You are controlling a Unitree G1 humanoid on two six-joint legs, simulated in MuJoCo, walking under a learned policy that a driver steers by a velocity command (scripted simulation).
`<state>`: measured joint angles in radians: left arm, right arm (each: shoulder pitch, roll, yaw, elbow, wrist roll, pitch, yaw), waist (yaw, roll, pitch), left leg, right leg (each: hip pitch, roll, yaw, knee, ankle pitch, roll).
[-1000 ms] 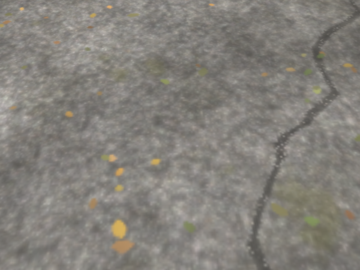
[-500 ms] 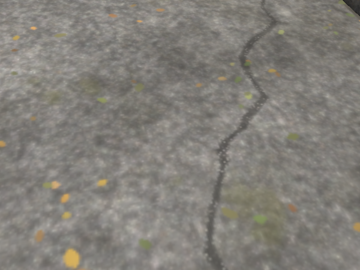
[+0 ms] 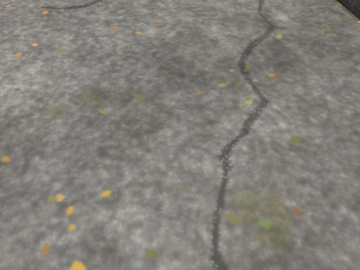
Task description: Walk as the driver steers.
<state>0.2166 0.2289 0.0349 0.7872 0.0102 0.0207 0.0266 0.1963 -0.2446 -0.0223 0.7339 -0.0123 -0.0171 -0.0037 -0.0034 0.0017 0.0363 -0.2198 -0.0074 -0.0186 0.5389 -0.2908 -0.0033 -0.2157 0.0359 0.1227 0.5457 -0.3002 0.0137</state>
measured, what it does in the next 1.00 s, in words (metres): walks ahead: left foot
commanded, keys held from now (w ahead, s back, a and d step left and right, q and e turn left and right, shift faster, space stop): no key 0.26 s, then w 0.24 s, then w+q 0.50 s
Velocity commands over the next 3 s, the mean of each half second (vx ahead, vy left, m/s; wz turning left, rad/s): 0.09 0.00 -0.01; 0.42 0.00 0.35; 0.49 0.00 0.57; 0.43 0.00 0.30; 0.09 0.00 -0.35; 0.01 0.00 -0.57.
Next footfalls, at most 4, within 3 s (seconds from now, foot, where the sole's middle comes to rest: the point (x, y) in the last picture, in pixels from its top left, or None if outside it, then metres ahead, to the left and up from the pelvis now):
0.96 left None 0.40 0.14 -0.77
1.46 right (173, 217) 0.73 0.06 -0.77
1.94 left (84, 205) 0.79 0.43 -0.77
2.42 right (139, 181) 0.90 0.21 -0.77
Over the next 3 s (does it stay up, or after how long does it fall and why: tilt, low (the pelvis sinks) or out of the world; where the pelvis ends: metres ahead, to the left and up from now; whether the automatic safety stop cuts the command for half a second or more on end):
stays up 0.82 0.31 0.00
